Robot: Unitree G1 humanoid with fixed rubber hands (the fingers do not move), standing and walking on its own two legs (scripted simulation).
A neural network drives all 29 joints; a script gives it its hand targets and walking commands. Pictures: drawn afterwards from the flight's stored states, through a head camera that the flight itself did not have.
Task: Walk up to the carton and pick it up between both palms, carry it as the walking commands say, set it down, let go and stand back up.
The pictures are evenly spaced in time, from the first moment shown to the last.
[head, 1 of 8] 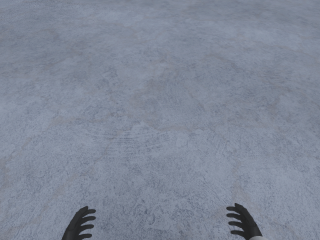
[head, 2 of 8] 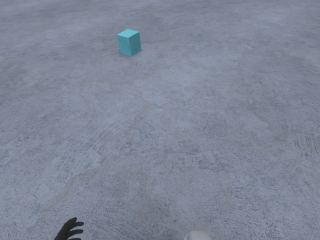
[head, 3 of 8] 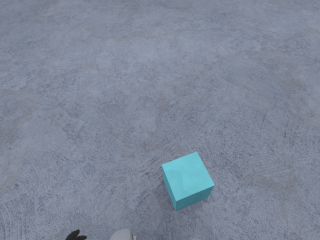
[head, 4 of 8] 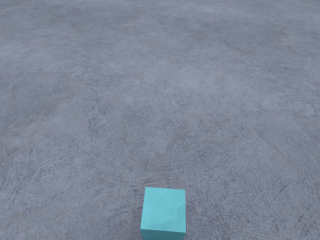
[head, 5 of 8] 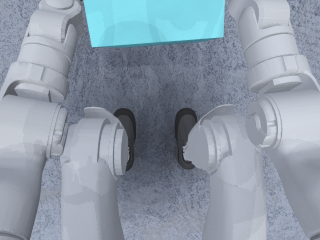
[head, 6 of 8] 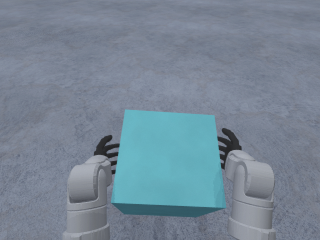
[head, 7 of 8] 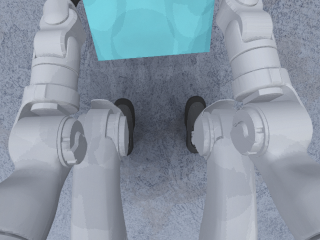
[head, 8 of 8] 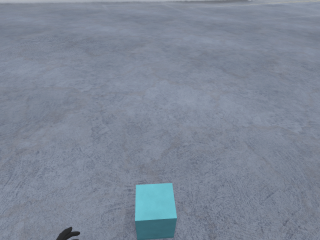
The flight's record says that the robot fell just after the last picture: no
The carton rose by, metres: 0.69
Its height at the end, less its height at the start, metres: +0.00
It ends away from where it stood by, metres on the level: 0.01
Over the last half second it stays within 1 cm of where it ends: yes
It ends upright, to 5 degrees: yes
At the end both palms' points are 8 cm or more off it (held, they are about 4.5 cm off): yes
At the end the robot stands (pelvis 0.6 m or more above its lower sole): yes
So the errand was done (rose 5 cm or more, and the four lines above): yes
